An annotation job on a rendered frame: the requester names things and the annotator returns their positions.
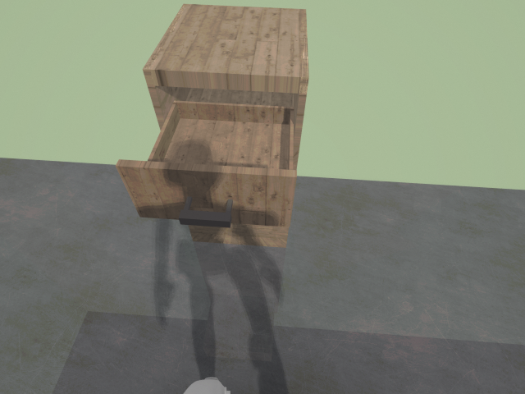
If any drawer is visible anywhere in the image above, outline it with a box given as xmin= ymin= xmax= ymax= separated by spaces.
xmin=116 ymin=100 xmax=297 ymax=227

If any cabinet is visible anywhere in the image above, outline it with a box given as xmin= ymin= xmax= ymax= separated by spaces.
xmin=143 ymin=4 xmax=309 ymax=248

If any handle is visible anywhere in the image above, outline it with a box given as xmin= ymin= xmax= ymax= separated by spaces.
xmin=179 ymin=196 xmax=233 ymax=227

